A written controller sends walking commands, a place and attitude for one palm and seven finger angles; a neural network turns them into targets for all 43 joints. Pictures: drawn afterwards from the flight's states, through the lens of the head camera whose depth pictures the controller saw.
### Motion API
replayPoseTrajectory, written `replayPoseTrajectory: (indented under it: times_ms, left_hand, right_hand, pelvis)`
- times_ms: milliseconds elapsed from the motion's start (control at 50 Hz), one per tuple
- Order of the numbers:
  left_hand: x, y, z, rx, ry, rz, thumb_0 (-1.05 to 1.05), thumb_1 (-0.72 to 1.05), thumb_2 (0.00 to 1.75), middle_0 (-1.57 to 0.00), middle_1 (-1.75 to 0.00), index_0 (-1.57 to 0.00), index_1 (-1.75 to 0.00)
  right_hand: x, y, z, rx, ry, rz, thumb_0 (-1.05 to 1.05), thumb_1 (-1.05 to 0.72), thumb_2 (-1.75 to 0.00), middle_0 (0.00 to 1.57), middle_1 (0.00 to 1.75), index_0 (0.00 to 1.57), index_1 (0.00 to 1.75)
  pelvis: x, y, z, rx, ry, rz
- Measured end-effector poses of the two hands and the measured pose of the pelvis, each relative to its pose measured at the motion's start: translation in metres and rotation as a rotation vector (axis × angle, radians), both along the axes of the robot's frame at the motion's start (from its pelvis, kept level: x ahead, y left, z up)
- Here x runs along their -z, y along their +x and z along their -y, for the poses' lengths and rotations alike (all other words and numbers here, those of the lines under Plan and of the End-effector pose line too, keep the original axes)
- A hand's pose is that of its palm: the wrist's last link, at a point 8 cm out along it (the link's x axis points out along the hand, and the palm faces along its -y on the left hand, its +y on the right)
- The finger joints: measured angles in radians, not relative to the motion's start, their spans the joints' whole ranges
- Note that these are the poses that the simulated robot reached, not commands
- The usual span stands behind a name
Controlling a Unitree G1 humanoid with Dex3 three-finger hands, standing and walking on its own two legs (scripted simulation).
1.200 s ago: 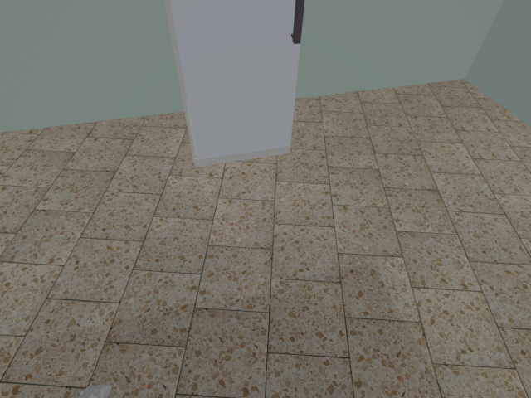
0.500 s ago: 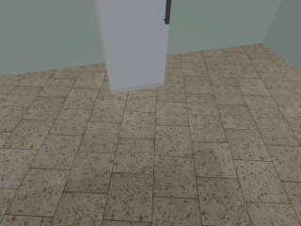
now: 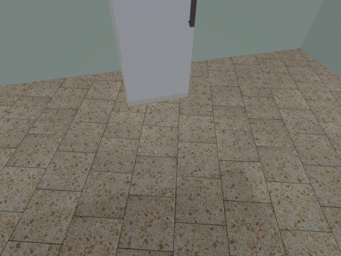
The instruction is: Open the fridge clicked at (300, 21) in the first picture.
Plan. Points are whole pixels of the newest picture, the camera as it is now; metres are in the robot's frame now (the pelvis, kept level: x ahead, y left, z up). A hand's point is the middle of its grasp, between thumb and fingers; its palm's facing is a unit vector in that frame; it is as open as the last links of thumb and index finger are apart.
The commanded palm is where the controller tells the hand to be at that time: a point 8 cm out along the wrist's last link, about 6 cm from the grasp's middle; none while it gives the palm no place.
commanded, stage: look at it before walking up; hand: right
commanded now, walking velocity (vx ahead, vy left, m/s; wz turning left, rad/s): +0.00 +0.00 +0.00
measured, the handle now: out of the picture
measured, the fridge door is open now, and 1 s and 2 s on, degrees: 0 0 0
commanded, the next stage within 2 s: walk to a spot facing it in 0.24 s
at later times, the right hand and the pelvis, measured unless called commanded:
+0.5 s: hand out of the picture +0.07 -0.24 -0.17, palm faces -0.01 +0.96 -0.29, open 7.4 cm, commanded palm none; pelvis +0.02 -0.01 +0.00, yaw -1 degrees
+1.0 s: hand (261, 243) +0.22 -0.25 -0.18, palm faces +0.11 +0.99 -0.13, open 7.4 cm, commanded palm none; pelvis +0.18 -0.07 -0.01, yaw -7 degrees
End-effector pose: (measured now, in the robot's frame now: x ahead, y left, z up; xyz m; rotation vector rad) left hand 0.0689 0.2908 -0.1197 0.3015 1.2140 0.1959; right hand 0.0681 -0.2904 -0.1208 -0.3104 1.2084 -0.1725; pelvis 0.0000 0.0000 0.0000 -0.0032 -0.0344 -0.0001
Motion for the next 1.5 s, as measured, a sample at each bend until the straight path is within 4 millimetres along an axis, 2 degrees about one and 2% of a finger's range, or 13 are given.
replayPoseTrajectory:
  times_ms: [440, 560, 680, 740, 800, 860, 960, 1040, 1160, 1220, 1360, 1420, 1500]
  left_hand:
    - [0.002, 0.013, 0.009, 0.005, -0.007, -0.003, 0.0, 0.91, 0.9, -0.2, -0.3, -0.2, -0.3]
    - [0.015, 0.004, 0.037, 0.016, -0.047, -0.091, 0.0, 0.91, 0.9, -0.2, -0.3, -0.2, -0.3]
    - [0.021, 0.012, 0.08, 0.017, -0.062, -0.143, 0.0, 0.91, 0.9, -0.2, -0.3, -0.2, -0.3]
    - [0.019, 0.011, 0.101, -0.028, -0.073, -0.142, 0.0, 0.91, 0.9, -0.2, -0.3, -0.2, -0.3]
    - [0.013, 0.001, 0.122, -0.06, -0.091, -0.2, 0.0, 0.91, 0.9, -0.2, -0.3, -0.2, -0.3]
    - [0.007, -0.007, 0.141, -0.077, -0.113, -0.284, 0.0, 0.91, 0.9, -0.2, -0.3, -0.2, -0.3]
    - [0.005, -0.007, 0.163, -0.117, -0.145, -0.398, 0.0, 0.91, 0.9, -0.2, -0.3, -0.2, -0.3]
    - [0.01, 0.011, 0.171, -0.148, -0.163, -0.445, 0.0, 0.91, 0.9, -0.2, -0.3, -0.2, -0.3]
    - [0.033, 0.07, 0.162, -0.161, -0.179, -0.496, 0.0, 0.91, 0.9, -0.2, -0.3, -0.2, -0.3]
    - [0.044, 0.127, 0.148, -0.122, -0.176, -0.461, 0.0, 0.91, 0.9, -0.2, -0.3, -0.2, -0.3]
    - [0.037, 0.325, 0.129, 0.032, -0.14, -0.149, 0.0, 0.92, 0.9, -0.2, -0.3, -0.2, -0.3]
    - [0.028, 0.401, 0.135, 0.081, -0.141, -0.034, 0.0, 0.92, 0.9, -0.19, -0.3, -0.19, -0.3]
    - [0.019, 0.483, 0.158, 0.16, -0.153, 0.044, 0.0, 0.92, 0.9, -0.19, -0.3, -0.19, -0.3]
  right_hand:
    - [0.004, 0.004, -0.001, 0.016, 0.004, -0.013, 0.01, -0.9, -0.9, 0.2, 0.3, 0.21, 0.3]
    - [0.024, -0.017, -0.014, 0.086, 0.085, -0.051, 0.01, -0.9, -0.9, 0.2, 0.3, 0.21, 0.3]
    - [0.052, -0.05, -0.013, 0.184, 0.173, -0.179, 0.0, -0.9, -0.9, 0.2, 0.3, 0.21, 0.3]
    - [0.05, -0.049, -0.01, 0.182, 0.193, -0.264, 0.01, -0.9, -0.9, 0.2, 0.3, 0.21, 0.3]
    - [0.042, -0.023, -0.004, 0.179, 0.204, -0.26, 0.01, -0.9, -0.9, 0.2, 0.3, 0.2, 0.3]
    - [0.037, 0.018, 0.002, 0.183, 0.208, -0.199, 0.01, -0.9, -0.9, 0.2, 0.3, 0.2, 0.3]
    - [0.036, 0.099, 0.008, 0.173, 0.207, -0.092, 0.01, -0.91, -0.9, 0.2, 0.3, 0.2, 0.3]
    - [0.038, 0.176, 0.007, 0.137, 0.207, -0.022, 0.01, -0.91, -0.9, 0.2, 0.3, 0.2, 0.3]
    - [0.044, 0.295, -0.002, 0.087, 0.184, 0.116, 0.01, -0.91, -0.9, 0.2, 0.3, 0.2, 0.3]
    - [0.041, 0.323, -0.002, 0.123, 0.168, 0.175, 0.0, -0.91, -0.9, 0.2, 0.3, 0.2, 0.3]
    - [0.028, 0.31, 0.01, 0.252, 0.115, 0.05, -0.01, -0.94, -0.9, 0.2, 0.3, 0.21, 0.3]
    - [0.025, 0.298, 0.014, 0.284, 0.115, -0.047, -0.01, -0.94, -0.9, 0.2, 0.3, 0.2, 0.3]
    - [0.026, 0.286, 0.012, 0.343, 0.146, -0.15, 0.0, -0.93, -0.9, 0.2, 0.3, 0.2, 0.3]
  pelvis:
    - [0.001, 0.012, 0.003, 0.003, 0.002, -0.004]
    - [0.007, 0.035, 0.012, 0.044, 0.023, -0.018]
    - [0.017, 0.067, 0.04, 0.084, 0.025, -0.014]
    - [0.014, 0.086, 0.053, 0.069, 0.028, -0.02]
    - [0.006, 0.105, 0.062, 0.088, 0.034, -0.023]
    - [0.001, 0.125, 0.067, 0.108, 0.037, -0.026]
    - [0.003, 0.165, 0.072, 0.119, 0.031, -0.027]
    - [0.01, 0.202, 0.072, 0.119, 0.019, -0.03]
    - [0.032, 0.276, 0.064, 0.134, 0.009, -0.027]
    - [0.034, 0.307, 0.06, 0.159, 0.021, -0.009]
    - [0.013, 0.371, 0.062, 0.184, 0.022, -0.004]
    - [0.008, 0.398, 0.068, 0.192, 0.024, -0.013]
    - [0.006, 0.434, 0.081, 0.208, 0.028, -0.021]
